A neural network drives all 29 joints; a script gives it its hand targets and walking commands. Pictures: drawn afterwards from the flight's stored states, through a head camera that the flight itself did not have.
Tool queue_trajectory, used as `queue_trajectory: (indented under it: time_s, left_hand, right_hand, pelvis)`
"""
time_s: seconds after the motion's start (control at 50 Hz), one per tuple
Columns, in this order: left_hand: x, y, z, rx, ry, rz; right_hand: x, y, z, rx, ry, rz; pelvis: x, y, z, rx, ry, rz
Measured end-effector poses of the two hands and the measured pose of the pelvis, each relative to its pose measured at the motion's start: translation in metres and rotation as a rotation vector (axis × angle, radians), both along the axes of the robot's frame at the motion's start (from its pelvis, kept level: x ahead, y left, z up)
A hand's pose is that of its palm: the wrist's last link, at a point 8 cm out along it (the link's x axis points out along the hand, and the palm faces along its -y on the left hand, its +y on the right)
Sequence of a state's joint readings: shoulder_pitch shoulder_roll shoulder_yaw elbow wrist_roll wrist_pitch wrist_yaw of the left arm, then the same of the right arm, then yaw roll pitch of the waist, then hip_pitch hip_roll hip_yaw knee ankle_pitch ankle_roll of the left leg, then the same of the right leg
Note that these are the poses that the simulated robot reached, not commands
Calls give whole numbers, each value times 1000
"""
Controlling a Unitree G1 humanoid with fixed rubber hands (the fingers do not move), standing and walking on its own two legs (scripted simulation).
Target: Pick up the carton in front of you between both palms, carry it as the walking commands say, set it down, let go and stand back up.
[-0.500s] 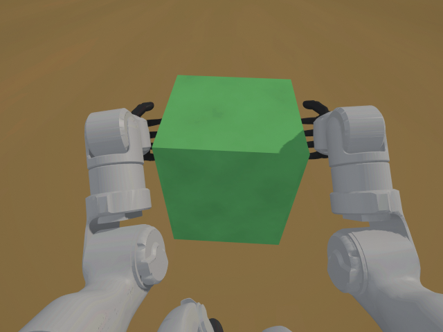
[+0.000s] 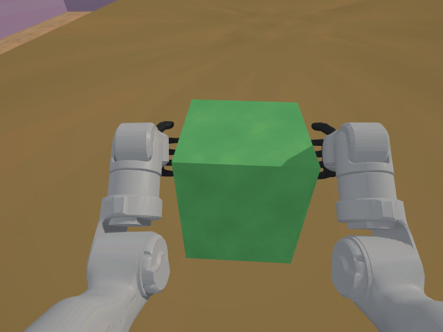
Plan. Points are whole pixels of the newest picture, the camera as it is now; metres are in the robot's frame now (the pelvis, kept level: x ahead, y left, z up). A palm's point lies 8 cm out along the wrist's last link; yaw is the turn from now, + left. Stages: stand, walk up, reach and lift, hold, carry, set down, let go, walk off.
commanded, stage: carry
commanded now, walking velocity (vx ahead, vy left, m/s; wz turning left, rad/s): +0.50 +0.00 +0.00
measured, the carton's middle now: (241, 181) +0.39 +0.00 +0.10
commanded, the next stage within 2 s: none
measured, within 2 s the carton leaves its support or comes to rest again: neither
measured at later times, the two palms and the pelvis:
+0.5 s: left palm (166, 124) +0.59 +0.19 +0.11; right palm (283, 122) +0.58 -0.11 +0.11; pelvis +0.27 +0.03 +0.02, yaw -2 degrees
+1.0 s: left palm (196, 82) +0.82 +0.13 +0.11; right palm (289, 81) +0.83 -0.16 +0.10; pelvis +0.56 -0.02 +0.02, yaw +1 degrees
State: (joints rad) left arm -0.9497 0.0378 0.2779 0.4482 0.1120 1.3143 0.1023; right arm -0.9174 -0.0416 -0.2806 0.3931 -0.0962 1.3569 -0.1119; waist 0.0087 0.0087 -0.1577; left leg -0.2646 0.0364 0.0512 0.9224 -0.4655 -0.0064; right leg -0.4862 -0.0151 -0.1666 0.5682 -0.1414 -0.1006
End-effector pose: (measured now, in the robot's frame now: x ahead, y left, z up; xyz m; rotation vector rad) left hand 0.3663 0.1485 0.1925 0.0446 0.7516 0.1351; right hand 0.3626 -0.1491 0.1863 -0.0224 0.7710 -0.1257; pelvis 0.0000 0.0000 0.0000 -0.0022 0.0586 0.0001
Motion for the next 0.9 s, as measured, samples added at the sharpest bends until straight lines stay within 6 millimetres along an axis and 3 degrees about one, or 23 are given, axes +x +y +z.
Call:
queue_trajectory:
  time_s: [0.1, 0.22, 0.32, 0.4, 0.52, 0.6, 0.72, 0.82, 0.9]
  left_hand:
    - [34, -5, -37, 13, 103, 13]
    - [93, -5, -48, 1, 82, 30]
    - [147, 7, -54, -25, 36, 43]
    - [190, 25, -65, -52, -19, 51]
    - [229, 40, -87, -102, 31, 62]
    - [256, 33, -86, -126, 4, 59]
    - [316, 10, -70, -81, -91, 32]
    - [382, -14, -73, -39, -127, 29]
    - [414, -19, -84, -25, -29, 53]
  right_hand:
    - [42, -5, -36, 8, 102, 22]
    - [99, -4, -49, 18, 83, 4]
    - [152, 6, -53, 38, 37, -24]
    - [195, 25, -59, 34, -17, -39]
    - [223, 40, -79, 26, 29, -79]
    - [248, 32, -74, 17, 1, -92]
    - [310, 10, -63, 36, -90, -84]
    - [377, -14, -78, 65, -125, -71]
    - [418, -19, -89, 61, -25, -43]
  pelvis:
    - [39, -5, 15, 14, 13, 8]
    - [93, -1, 27, 13, 33, 5]
    - [155, 12, 27, 8, 40, 4]
    - [214, 28, 13, 4, 33, -13]
    - [282, 35, 24, -11, 40, -36]
    - [326, 32, 30, -24, 34, -27]
    - [406, 16, 23, -3, 15, -26]
    - [479, -7, 0, -10, -12, -2]
    - [517, -17, 9, 3, -5, 22]
